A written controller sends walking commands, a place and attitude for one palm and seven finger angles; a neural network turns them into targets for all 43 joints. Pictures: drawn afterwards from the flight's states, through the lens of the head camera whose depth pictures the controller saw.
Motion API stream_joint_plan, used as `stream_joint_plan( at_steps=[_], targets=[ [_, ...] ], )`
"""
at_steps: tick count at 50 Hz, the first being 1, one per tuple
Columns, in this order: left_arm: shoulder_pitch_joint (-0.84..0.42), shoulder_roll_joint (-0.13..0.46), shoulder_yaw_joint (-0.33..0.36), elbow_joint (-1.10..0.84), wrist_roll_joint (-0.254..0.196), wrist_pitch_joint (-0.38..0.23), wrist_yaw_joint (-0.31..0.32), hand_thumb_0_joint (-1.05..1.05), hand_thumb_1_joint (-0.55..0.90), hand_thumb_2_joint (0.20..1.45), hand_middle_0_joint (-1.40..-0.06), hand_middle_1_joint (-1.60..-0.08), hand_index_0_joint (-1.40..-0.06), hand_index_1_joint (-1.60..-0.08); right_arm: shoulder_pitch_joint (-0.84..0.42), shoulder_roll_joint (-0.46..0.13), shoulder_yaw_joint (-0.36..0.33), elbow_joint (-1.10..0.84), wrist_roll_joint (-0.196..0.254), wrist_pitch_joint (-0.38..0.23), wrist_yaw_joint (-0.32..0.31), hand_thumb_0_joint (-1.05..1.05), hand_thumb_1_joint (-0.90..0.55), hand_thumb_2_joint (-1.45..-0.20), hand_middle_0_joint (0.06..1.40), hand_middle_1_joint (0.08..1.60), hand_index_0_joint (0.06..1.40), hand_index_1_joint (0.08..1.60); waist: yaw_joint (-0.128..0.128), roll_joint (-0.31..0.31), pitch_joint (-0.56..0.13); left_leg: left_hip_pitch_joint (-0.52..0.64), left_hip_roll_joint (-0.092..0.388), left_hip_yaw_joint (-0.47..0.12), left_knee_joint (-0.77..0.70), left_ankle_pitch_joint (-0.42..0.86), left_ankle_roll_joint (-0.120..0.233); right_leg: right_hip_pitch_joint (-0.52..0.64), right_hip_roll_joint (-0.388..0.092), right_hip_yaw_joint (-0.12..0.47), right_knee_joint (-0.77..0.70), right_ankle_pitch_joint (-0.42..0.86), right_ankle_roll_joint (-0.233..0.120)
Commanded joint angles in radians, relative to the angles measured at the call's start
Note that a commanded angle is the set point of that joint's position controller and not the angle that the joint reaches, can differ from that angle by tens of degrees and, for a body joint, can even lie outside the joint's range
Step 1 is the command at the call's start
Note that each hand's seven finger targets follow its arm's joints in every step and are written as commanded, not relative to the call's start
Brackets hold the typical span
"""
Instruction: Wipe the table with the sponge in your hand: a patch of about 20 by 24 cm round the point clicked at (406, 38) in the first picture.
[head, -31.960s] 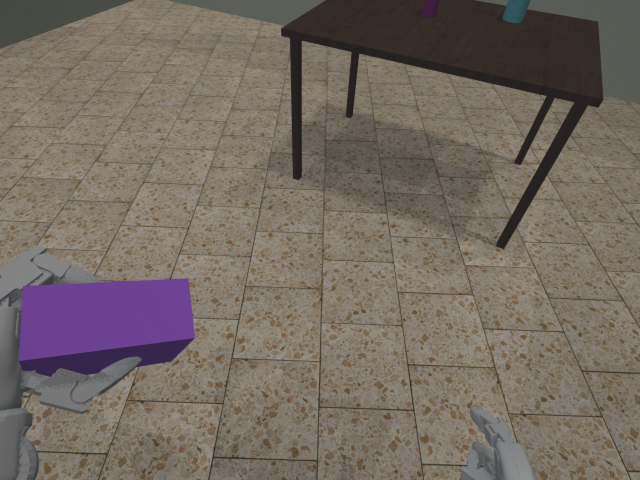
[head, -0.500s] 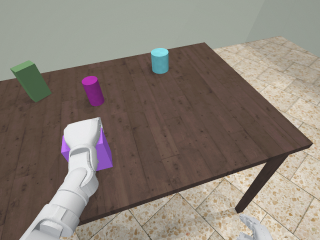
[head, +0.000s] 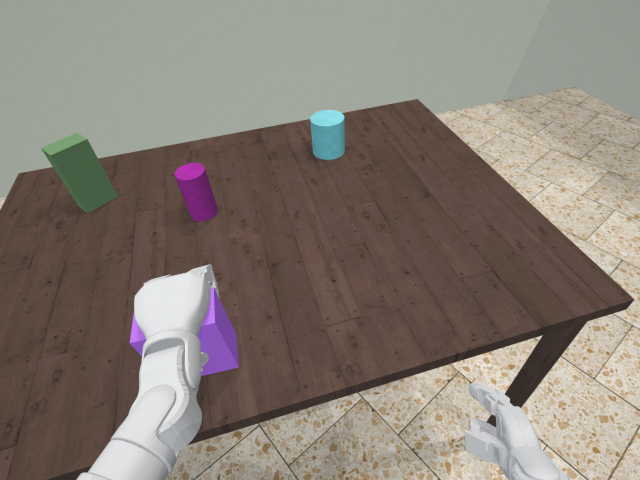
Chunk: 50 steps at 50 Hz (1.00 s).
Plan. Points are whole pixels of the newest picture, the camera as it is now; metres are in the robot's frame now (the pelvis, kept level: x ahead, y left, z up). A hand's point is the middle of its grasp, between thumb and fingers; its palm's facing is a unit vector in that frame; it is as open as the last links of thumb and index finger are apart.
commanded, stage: wipe back along the middle lane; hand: left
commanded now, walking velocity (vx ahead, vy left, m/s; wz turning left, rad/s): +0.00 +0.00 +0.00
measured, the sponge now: (194, 345) +0.29 +0.23 -0.01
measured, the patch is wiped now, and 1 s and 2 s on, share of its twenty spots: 0.85 0.85 0.95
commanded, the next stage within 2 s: slide across to the third lane in 0.34 s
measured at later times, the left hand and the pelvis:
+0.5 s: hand (193, 349) +0.26 +0.20 +0.04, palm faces +0.04 -0.09 -0.99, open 9.7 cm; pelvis -0.01 +0.00 +0.00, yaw -1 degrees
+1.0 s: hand (233, 342) +0.27 +0.15 +0.05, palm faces +0.02 -0.07 -1.00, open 9.7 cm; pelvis -0.03 -0.01 +0.00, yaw +1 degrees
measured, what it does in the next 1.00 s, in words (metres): stands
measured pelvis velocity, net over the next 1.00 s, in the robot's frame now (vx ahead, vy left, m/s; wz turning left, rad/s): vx -0.03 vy -0.01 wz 0.01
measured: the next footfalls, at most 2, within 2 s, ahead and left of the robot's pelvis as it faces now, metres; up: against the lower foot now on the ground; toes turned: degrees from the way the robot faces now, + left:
none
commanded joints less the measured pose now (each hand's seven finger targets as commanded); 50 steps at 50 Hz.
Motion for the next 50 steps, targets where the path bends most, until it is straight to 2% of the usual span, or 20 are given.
stream_joint_plan(
  at_steps=[1, 2, 4, 7, 8, 12, 14, 17, 19, 22, 23, 30, 32, 33, 37, 40, 42, 45, 47, 50],
  targets=[
    [-0.069, 0.042, 0.029, -0.107, -0.048, 0.016, -0.037, 0.0, 0.1, 1.3, -1.2, -1.6, -1.2, -1.6, -0.174, -0.099, -0.035, -0.161, -0.003, -0.046, -0.008, 0.0, -0.9, -0.9, 0.2, 0.3, 0.2, 0.3, -0.005, -0.148, -0.119, 0.084, -0.053, 0.032, -0.048, 0.309, 0.052, 0.065, 0.041, -0.018, -0.049, 0.457, -0.051],
    [-0.047, 0.091, 0.082, -0.108, -0.042, 0.015, -0.033, 0.0, 0.1, 1.3, -1.2, -1.6, -1.2, -1.6, -0.18, -0.109, -0.038, -0.156, -0.006, -0.047, -0.009, 0.0, -0.9, -0.9, 0.2, 0.3, 0.2, 0.3, 0.006, -0.151, -0.127, 0.085, -0.053, 0.03, -0.044, 0.312, 0.05, 0.07, 0.045, 0.002, -0.049, 0.47, -0.056],
    [-0.008, 0.022, 0.012, -0.138, -0.046, 0.016, -0.041, 0.0, 0.1, 1.3, -1.2, -1.6, -1.2, -1.6, -0.185, -0.092, -0.031, -0.174, -0.003, -0.052, -0.004, 0.0, -0.9, -0.9, 0.2, 0.3, 0.2, 0.3, 0.001, -0.156, -0.129, 0.086, -0.056, 0.037, -0.04, 0.328, 0.053, 0.08, 0.039, -0.014, -0.04, 0.494, -0.05],
    [0.01, 0.056, 0.039, -0.152, -0.035, 0.018, -0.043, 0.0, 0.1, 1.3, -1.2, -1.6, -1.2, -1.6, -0.197, -0.1, -0.034, -0.168, -0.005, -0.05, 0.001, 0.0, -0.9, -0.9, 0.2, 0.3, 0.2, 0.3, 0.005, -0.136, -0.111, 0.085, -0.05, 0.025, -0.045, 0.319, 0.049, 0.061, 0.046, 0.001, -0.042, 0.459, -0.058],
    [0.006, 0.003, -0.015, -0.183, -0.034, 0.017, -0.046, 0.0, 0.1, 1.3, -1.2, -1.6, -1.2, -1.6, -0.192, -0.091, -0.033, -0.178, -0.005, -0.052, 0.005, 0.0, -0.9, -0.9, 0.2, 0.3, 0.2, 0.3, -0.002, -0.116, -0.129, 0.092, -0.054, 0.034, -0.037, 0.329, 0.053, 0.069, 0.041, -0.011, -0.034, 0.472, -0.054],
    [0.1, 0.063, 0.049, -0.205, -0.045, 0.012, -0.04, 0.0, 0.1, 1.3, -1.2, -1.6, -1.2, -1.6, -0.203, -0.098, -0.039, -0.18, -0.006, -0.056, 0.01, 0.0, -0.9, -0.9, 0.2, 0.3, 0.2, 0.3, 0.017, -0.151, -0.124, 0.082, -0.051, 0.028, -0.038, 0.321, 0.051, 0.08, 0.045, 0.009, -0.037, 0.482, -0.057],
    [0.096, 0.002, -0.015, -0.232, -0.05, 0.014, -0.042, 0.0, 0.1, 1.3, -1.2, -1.6, -1.2, -1.6, -0.206, -0.086, -0.034, -0.19, -0.003, -0.056, 0.012, 0.0, -0.9, -0.9, 0.2, 0.3, 0.2, 0.3, 0.008, -0.169, -0.118, 0.078, -0.052, 0.034, -0.038, 0.313, 0.054, 0.076, 0.041, -0.007, -0.034, 0.474, -0.05],
    [0.152, 0.046, 0.034, -0.246, -0.048, 0.016, -0.032, 0.0, 0.1, 1.3, -1.2, -1.6, -1.2, -1.6, -0.216, -0.094, -0.039, -0.185, -0.004, -0.056, 0.017, 0.0, -0.9, -0.9, 0.2, 0.3, 0.2, 0.3, 0.02, -0.161, -0.1, 0.072, -0.048, 0.027, -0.046, 0.297, 0.05, 0.069, 0.046, 0.008, -0.039, 0.443, -0.056],
    [0.095, -0.003, -0.029, -0.252, -0.035, 0.025, -0.032, 0.0, 0.1, 1.3, -1.2, -1.6, -1.2, -1.6, -0.213, -0.085, -0.037, -0.185, -0.003, -0.056, 0.015, 0.0, -0.9, -0.9, 0.2, 0.3, 0.2, 0.3, 0.006, -0.161, -0.089, 0.077, -0.048, 0.032, -0.044, 0.289, 0.053, 0.047, 0.045, -0.007, -0.038, 0.415, -0.052],
    [0.047, 0.066, 0.035, -0.227, -0.022, 0.038, -0.025, 0.0, 0.1, 1.3, -1.2, -1.6, -1.2, -1.6, -0.218, -0.098, -0.038, -0.169, -0.005, -0.058, 0.006, 0.0, -0.9, -0.9, 0.2, 0.3, 0.2, 0.3, 0.011, -0.157, -0.066, 0.069, -0.047, 0.025, -0.056, 0.237, 0.052, 0.022, 0.051, 0.012, -0.052, 0.342, -0.057],
    [-0.021, 0.016, -0.023, -0.259, -0.016, 0.042, -0.028, 0.0, 0.1, 1.3, -1.2, -1.6, -1.2, -1.6, -0.219, -0.091, -0.035, -0.175, -0.005, -0.057, 0.004, 0.0, -0.9, -0.9, 0.2, 0.3, 0.2, 0.3, -0.003, -0.135, -0.096, 0.081, -0.05, 0.032, -0.054, 0.24, 0.056, 0.027, 0.045, -0.003, -0.045, 0.337, -0.054],
    [-0.13, -0.044, -0.103, -0.275, -0.027, 0.023, -0.04, 0.0, 0.1, 1.3, -1.2, -1.6, -1.2, -1.6, -0.236, -0.077, -0.037, -0.167, -0.004, -0.069, 0.004, 0.0, -0.9, -0.9, 0.2, 0.3, 0.2, 0.3, -0.013, -0.097, -0.116, 0.12, -0.044, 0.015, -0.061, 0.235, 0.06, 0.009, 0.048, -0.019, -0.051, 0.281, -0.06],
    [-0.145, -0.01, -0.073, -0.266, -0.024, 0.011, -0.037, 0.0, 0.1, 1.3, -1.2, -1.6, -1.2, -1.6, -0.24, -0.081, -0.041, -0.16, -0.006, -0.074, 0.004, 0.0, -0.9, -0.9, 0.2, 0.3, 0.2, 0.3, -0.006, -0.109, -0.112, 0.12, -0.04, 0.009, -0.069, 0.219, 0.059, 0.007, 0.053, -0.007, -0.059, 0.257, -0.064],
    [-0.153, -0.065, -0.124, -0.261, -0.027, 0.006, -0.039, 0.0, 0.1, 1.3, -1.2, -1.6, -1.2, -1.6, -0.24, -0.072, -0.037, -0.164, -0.005, -0.077, 0.005, 0.0, -0.9, -0.9, 0.2, 0.3, 0.2, 0.3, -0.012, -0.114, -0.114, 0.122, -0.043, 0.013, -0.067, 0.218, 0.061, 0.005, 0.05, -0.021, -0.055, 0.256, -0.06],
    [-0.228, -0.058, -0.106, -0.211, -0.03, -0.012, -0.026, 0.0, 0.1, 1.3, -1.2, -1.6, -1.2, -1.6, -0.245, -0.078, -0.04, -0.141, -0.006, -0.083, 0.002, 0.0, -0.9, -0.9, 0.2, 0.3, 0.2, 0.3, -0.012, -0.145, -0.105, 0.12, -0.038, 0.014, -0.078, 0.192, 0.056, -0.008, 0.053, -0.013, -0.068, 0.233, -0.061],
    [-0.24, -0.123, -0.157, -0.175, -0.032, -0.017, -0.012, 0.0, 0.1, 1.3, -1.2, -1.6, -1.2, -1.6, -0.248, -0.068, -0.04, -0.133, -0.004, -0.088, 0.007, 0.0, -0.9, -0.9, 0.2, 0.3, 0.2, 0.3, -0.014, -0.151, -0.112, 0.123, -0.04, 0.019, -0.073, 0.208, 0.054, -0.008, 0.048, -0.028, -0.063, 0.251, -0.059],
    [-0.266, -0.099, -0.137, -0.17, -0.033, -0.017, -0.003, 0.0, 0.1, 1.3, -1.2, -1.6, -1.2, -1.6, -0.255, -0.072, -0.043, -0.129, -0.005, -0.089, 0.01, 0.0, -0.9, -0.9, 0.2, 0.3, 0.2, 0.3, -0.009, -0.149, -0.12, 0.126, -0.038, 0.016, -0.078, 0.194, 0.053, -0.008, 0.052, -0.017, -0.07, 0.231, -0.062],
    [-0.316, -0.156, -0.188, -0.132, -0.031, -0.01, 0.005, 0.0, 0.1, 1.3, -1.2, -1.6, -1.2, -1.6, -0.253, -0.065, -0.042, -0.118, -0.004, -0.091, 0.017, 0.0, -0.9, -0.9, 0.2, 0.3, 0.2, 0.3, -0.018, -0.151, -0.134, 0.127, -0.043, 0.024, -0.07, 0.205, 0.053, -0.008, 0.046, -0.027, -0.065, 0.255, -0.06],
    [-0.302, -0.098, -0.126, -0.112, -0.032, -0.001, 0.015, 0.0, 0.1, 1.3, -1.2, -1.6, -1.2, -1.6, -0.257, -0.074, -0.047, -0.112, -0.007, -0.088, 0.017, 0.0, -0.9, -0.9, 0.2, 0.3, 0.2, 0.3, -0.003, -0.171, -0.142, 0.12, -0.044, 0.028, -0.071, 0.198, 0.053, 0.01, 0.046, -0.01, -0.078, 0.26, -0.06],
    [-0.365, -0.145, -0.163, -0.079, -0.043, 0.01, 0.02, 0.0, 0.1, 1.3, -1.2, -1.6, -1.2, -1.6, -0.264, -0.064, -0.04, -0.106, -0.004, -0.088, 0.015, 0.0, -0.9, -0.9, 0.2, 0.3, 0.2, 0.3, -0.015, -0.178, -0.13, 0.114, -0.05, 0.042, -0.065, 0.195, 0.053, 0.007, 0.038, -0.014, -0.08, 0.28, -0.052]
  ],
)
